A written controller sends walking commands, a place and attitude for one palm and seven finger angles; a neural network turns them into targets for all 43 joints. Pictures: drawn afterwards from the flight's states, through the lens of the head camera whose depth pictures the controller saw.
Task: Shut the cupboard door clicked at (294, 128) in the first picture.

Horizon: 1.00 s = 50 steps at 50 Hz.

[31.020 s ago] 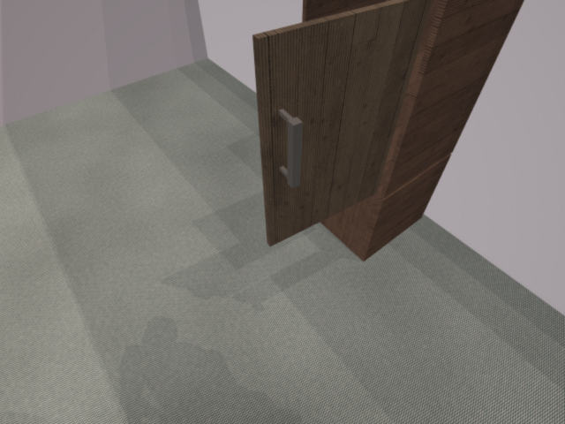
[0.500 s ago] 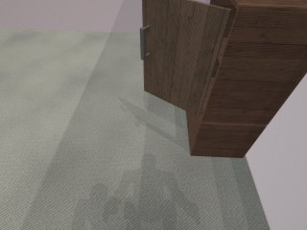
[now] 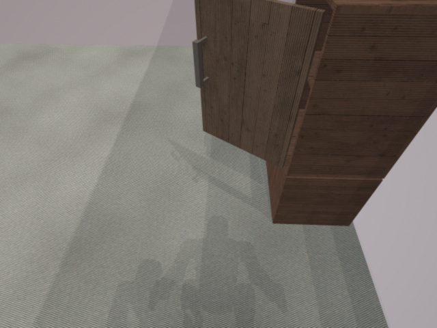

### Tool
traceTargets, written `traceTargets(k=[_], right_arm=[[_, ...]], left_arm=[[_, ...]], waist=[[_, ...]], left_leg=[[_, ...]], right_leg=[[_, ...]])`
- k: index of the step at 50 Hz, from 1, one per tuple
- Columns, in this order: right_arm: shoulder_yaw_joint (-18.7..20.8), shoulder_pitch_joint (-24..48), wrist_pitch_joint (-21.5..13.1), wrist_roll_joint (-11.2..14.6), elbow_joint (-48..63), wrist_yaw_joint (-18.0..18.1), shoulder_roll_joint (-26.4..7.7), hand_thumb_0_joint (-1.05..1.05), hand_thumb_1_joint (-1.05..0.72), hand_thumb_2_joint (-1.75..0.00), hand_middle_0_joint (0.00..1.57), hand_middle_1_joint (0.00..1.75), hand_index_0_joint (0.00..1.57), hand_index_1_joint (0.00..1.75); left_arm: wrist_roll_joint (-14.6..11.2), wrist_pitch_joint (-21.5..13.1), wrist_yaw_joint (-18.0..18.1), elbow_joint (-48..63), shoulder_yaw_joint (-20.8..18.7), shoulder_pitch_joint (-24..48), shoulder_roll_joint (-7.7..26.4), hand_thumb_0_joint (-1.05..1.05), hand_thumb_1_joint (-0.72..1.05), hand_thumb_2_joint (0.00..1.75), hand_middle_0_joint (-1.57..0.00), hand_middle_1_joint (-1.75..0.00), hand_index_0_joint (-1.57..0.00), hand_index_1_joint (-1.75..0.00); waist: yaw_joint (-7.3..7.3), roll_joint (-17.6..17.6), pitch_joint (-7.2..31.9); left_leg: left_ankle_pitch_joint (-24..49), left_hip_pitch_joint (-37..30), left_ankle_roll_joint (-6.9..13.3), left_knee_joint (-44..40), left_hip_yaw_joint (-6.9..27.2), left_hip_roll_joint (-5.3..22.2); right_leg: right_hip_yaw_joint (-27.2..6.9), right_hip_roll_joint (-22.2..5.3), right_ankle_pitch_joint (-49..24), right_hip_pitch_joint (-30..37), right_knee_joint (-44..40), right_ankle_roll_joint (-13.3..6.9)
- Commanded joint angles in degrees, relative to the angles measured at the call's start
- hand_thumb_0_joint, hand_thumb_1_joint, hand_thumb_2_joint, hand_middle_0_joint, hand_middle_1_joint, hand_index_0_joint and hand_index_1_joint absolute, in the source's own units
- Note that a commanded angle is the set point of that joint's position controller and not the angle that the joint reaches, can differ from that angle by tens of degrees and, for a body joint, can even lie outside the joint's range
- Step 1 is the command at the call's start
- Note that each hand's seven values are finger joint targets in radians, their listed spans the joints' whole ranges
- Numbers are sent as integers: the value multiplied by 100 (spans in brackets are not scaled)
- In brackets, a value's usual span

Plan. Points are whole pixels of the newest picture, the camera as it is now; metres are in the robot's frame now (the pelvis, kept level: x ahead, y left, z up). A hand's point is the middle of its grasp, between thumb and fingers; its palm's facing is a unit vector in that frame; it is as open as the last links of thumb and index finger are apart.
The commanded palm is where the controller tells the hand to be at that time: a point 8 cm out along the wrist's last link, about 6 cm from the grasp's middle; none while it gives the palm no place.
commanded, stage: look to check the result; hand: left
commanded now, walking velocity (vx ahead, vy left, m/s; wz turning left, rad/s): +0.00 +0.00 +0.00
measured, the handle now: (202, 62) +0.96 +0.11 +0.01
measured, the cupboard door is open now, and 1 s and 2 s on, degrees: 57 57 57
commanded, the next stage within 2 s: walk to a spot facing it in 0.10 s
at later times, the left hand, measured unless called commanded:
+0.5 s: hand out of the picture +0.00 +0.20 -0.19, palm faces +0.14 -0.96 -0.23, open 7.4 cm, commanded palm none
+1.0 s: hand out of the picture +0.04 +0.26 -0.16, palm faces +0.38 -0.89 -0.27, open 7.4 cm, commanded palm none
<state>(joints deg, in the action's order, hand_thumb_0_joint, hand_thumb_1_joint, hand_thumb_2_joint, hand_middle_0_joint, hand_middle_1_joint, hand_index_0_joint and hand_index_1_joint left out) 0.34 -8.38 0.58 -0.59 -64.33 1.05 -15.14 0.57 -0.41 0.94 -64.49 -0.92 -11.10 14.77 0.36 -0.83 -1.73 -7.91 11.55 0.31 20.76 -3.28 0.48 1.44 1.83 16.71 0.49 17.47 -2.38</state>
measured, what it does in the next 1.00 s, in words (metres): lifts its right foot, turning left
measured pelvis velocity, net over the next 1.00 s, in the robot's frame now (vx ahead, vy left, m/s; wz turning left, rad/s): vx -0.01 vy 0.01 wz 0.41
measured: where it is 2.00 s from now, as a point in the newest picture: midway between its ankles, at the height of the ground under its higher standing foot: outside the picture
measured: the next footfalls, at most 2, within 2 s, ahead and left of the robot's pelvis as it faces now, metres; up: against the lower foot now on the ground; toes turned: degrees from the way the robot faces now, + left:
right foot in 1.06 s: +0.07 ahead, -0.12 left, +0.00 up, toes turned +27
left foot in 1.42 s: -0.04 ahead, +0.12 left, +0.00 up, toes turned +47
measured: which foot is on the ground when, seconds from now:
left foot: down 0.00-1.00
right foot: down 0.00-0.64, up 0.66-1.00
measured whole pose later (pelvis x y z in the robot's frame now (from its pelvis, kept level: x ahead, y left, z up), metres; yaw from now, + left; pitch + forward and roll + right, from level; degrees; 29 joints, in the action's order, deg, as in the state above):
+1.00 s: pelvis -0.01 +0.01 -0.01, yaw +23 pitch +3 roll -2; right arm 3.8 -12.7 3.2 -1.8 -53.5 -0.3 -12.2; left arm 1.2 2.6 0.8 -49.0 -4.4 -5.7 14.1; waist 2.5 -1.8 -4.1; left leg -6.2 22.2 1.0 26.1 8.0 -2.8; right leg -1.0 -0.9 24.2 -22.3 45.7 2.9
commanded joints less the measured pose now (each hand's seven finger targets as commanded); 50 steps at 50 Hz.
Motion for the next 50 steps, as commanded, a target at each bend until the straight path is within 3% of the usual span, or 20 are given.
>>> traceTargets(k=[1,11,14,17,19,21,22,24,26,29,30,31,32,33,35,38,41,46,49,50], right_arm=[[135,0,-115,-21,227,71,-922,0,-90,-90,20,30,20,30],[116,-54,-85,-21,217,91,-803,0,-90,-90,20,30,20,30],[53,-269,-13,-22,214,78,-389,0,-90,-90,20,30,20,30],[103,-320,52,-36,309,67,-418,0,-90,-90,20,30,20,30],[141,-252,95,-33,447,51,-366,0,-90,-90,20,30,20,30],[217,-42,180,-47,640,41,-277,0,-90,-90,20,30,20,30],[269,-30,218,-49,704,35,-287,0,-90,-90,20,30,20,30],[297,-20,257,-21,848,-8,-245,0,-90,-90,20,30,20,30],[290,-27,257,-10,938,-68,-123,0,-90,-90,20,30,20,30],[318,-789,193,-65,857,-117,-126,0,-90,-90,20,30,20,30],[362,-1242,146,-96,787,-124,-301,0,-90,-90,20,30,20,30],[492,-1542,81,-150,814,-96,-889,0,-90,-90,20,30,20,30],[536,-1703,98,-74,779,-45,-1119,0,-90,-90,20,30,20,30],[567,-1433,116,-96,852,-46,-1158,0,-90,-90,20,30,20,30],[496,-892,78,-140,1150,3,-900,0,-90,-90,20,30,20,30],[463,-618,36,-149,1237,34,-794,0,-90,-90,20,30,20,30],[517,-613,48,-139,1289,13,-852,0,-90,-90,20,30,20,30],[614,-661,133,-151,1336,-46,-909,0,-90,-90,20,30,20,30],[658,-497,181,-147,1454,-69,-916,0,-90,-90,20,30,20,30],[683,-350,197,-128,1509,-73,-888,0,-90,-90,20,30,20,30]], left_arm=[[10,-103,99,209,-156,-185,960,0,90,90,-20,-30,-20,-30],[8,-86,115,161,-147,-355,861,0,90,90,-20,-30,-20,-30],[-3,0,153,154,-125,-576,495,0,90,90,-20,-30,-20,-30],[-1,66,169,246,-224,-700,610,0,90,90,-20,-30,-20,-30],[24,94,180,335,-305,-811,696,0,90,90,-20,-30,-20,-30],[68,100,175,419,-355,-932,765,0,90,90,-20,-30,-20,-30],[106,97,189,497,-367,-852,757,0,90,90,-20,-30,-20,-30],[140,95,207,704,-413,-569,753,0,90,90,-20,-30,-20,-30],[139,68,179,859,-466,-387,906,0,90,90,-20,-30,-20,-30],[70,59,140,986,-503,-332,907,0,90,90,-20,-30,-20,-30],[24,74,121,1045,-487,-434,843,0,90,90,-20,-30,-20,-30],[-46,106,95,1219,-432,-616,437,0,90,90,-20,-30,-20,-30],[-13,142,128,1414,-360,-342,394,0,90,90,-20,-30,-20,-30],[31,180,137,1511,-400,-286,424,0,90,90,-20,-30,-20,-30],[66,223,88,1545,-461,163,426,0,90,90,-20,-30,-20,-30],[90,205,17,1521,-461,18,281,0,90,90,-20,-30,-20,-30],[85,208,9,1579,-450,-46,244,0,90,90,-20,-30,-20,-30],[90,217,26,1803,-428,184,283,0,90,90,-20,-30,-20,-30],[60,203,45,1813,-409,-81,370,0,90,90,-20,-30,-20,-30],[41,190,53,1747,-431,-342,403,0,90,90,-20,-30,-20,-30]], waist=[[9,223,180],[4,170,42],[-1,116,87],[-50,153,16],[-136,545,-101],[-236,935,-369],[-196,1003,-472],[-73,821,-767],[10,731,-846],[315,500,-243],[470,-53,134],[473,-1730,376],[529,-1615,740],[411,-999,591],[293,-704,48],[102,-344,31],[76,-345,416],[167,-884,440],[61,-1115,548],[-64,-1069,604]], left_leg=[[1310,-680,121,-1,607,658],[1165,-659,106,55,527,627],[1380,-422,50,290,534,562],[1378,74,35,670,534,486],[645,636,-29,1308,358,264],[-1674,1415,-90,2682,232,58],[-2083,1663,-95,3294,287,109],[-2278,1783,-137,3555,309,245],[-2118,1571,-159,2904,128,317],[-605,413,-68,1513,-249,23],[806,-369,92,864,130,189],[3000,-925,915,370,2440,1698],[3274,-816,1434,-73,3323,2292],[1023,-259,1424,-322,2975,2275],[-962,693,1066,-716,3073,1811],[-653,599,844,-620,2467,1315],[-574,339,829,-558,2305,1147],[-658,273,801,-517,2570,973],[-351,475,734,-318,2744,782],[-406,719,626,-202,2666,659]], right_leg=[[-489,-911,-2211,-562,-274,46],[-500,-911,-2335,-573,-322,117],[-310,-962,-2366,-453,-17,137],[-238,-1109,-2403,-330,344,3],[-316,-1414,-2855,-180,408,-239],[-636,-2085,-3953,-139,359,-719],[-652,-2296,-4142,-202,356,-919],[-461,-2343,-4065,-466,390,-994],[-81,-2228,-4157,-549,645,-837],[578,-1798,-3947,-726,1915,-286],[779,-1559,-3093,-1201,2858,4],[921,-704,446,-2480,4329,472],[153,-436,2285,-2658,5012,415],[-156,-617,2159,-2550,5096,336],[-295,-706,1354,-2771,5077,363],[-253,-612,695,-2843,4558,461],[-178,-485,603,-2717,4070,521],[-125,-282,746,-2551,3232,567],[-119,-70,753,-1832,2152,506],[-41,-28,490,-1358,1597,485]])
